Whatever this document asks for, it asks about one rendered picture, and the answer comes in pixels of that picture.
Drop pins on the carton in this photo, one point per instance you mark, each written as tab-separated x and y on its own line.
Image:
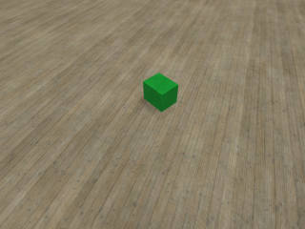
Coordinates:
160	91

